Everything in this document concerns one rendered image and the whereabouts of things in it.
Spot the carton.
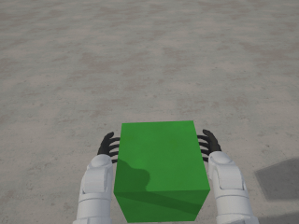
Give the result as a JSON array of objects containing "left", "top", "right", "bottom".
[{"left": 113, "top": 120, "right": 210, "bottom": 223}]

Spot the right robot forearm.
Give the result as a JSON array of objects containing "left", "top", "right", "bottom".
[{"left": 207, "top": 151, "right": 260, "bottom": 224}]

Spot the robot left hand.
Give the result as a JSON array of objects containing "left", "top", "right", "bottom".
[{"left": 97, "top": 132, "right": 121, "bottom": 163}]

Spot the robot right hand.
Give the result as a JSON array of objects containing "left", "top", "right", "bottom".
[{"left": 197, "top": 129, "right": 221, "bottom": 162}]

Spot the left robot forearm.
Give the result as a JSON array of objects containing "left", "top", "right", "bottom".
[{"left": 72, "top": 154, "right": 114, "bottom": 224}]

